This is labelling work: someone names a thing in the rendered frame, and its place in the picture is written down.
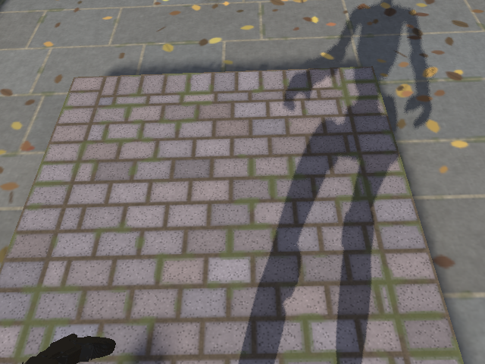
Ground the robot left hand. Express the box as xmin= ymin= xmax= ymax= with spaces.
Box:
xmin=22 ymin=334 xmax=116 ymax=364

